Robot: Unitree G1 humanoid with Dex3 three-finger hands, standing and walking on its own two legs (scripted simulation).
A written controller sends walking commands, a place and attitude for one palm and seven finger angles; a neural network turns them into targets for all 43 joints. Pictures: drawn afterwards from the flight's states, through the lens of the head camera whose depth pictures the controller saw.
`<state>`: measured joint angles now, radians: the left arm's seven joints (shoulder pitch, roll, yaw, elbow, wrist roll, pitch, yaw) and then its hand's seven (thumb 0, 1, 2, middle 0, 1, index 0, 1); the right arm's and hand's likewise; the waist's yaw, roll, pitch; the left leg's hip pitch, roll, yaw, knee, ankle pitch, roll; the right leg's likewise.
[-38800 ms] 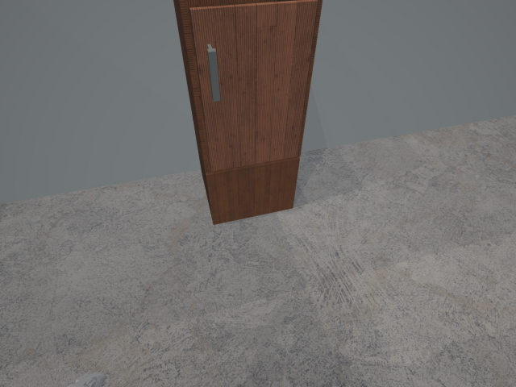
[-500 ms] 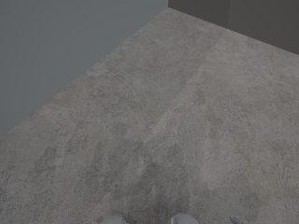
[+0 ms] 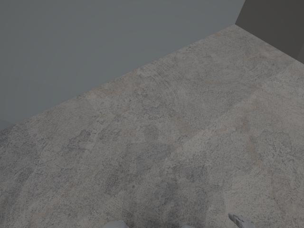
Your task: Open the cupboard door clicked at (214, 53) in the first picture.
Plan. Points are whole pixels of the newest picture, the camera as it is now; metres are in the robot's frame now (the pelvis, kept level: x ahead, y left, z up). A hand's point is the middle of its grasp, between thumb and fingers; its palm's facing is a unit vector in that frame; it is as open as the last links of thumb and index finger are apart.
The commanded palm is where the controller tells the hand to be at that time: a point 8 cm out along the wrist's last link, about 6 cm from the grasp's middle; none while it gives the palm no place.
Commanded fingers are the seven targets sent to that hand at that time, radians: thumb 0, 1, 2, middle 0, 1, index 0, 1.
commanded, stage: turn to face it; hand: left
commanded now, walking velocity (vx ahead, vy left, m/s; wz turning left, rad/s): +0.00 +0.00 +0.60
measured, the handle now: out of the picture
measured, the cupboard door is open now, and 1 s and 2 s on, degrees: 43 43 43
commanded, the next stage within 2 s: none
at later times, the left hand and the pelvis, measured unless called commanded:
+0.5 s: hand out of the picture +0.04 +0.17 -0.14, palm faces +0.29 -0.92 -0.25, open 7.4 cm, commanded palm none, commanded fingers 0.00 0.90 0.90 -0.20 -0.30 -0.20 -0.30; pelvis +0.01 -0.05 +0.02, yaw +18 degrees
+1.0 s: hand out of the picture -0.01 +0.17 -0.14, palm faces +0.57 -0.77 -0.30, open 7.4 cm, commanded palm none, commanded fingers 0.00 0.90 0.90 -0.20 -0.30 -0.20 -0.30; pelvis +0.03 -0.07 +0.01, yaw +35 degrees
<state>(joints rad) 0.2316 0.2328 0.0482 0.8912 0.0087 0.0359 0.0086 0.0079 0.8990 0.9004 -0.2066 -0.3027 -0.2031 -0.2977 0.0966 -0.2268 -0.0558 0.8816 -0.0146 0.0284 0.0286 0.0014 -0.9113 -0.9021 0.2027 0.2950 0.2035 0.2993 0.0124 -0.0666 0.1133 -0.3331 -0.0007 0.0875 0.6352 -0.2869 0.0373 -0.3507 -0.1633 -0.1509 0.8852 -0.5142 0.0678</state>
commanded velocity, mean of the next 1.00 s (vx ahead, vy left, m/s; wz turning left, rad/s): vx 0.00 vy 0.00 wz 0.60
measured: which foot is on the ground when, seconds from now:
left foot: down 0.00-0.32, up 0.34-0.60, down 0.62-0.94, up 0.96-1.00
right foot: up 0.00-0.30, down 0.32-0.62, up 0.64-0.92, down 0.94-1.00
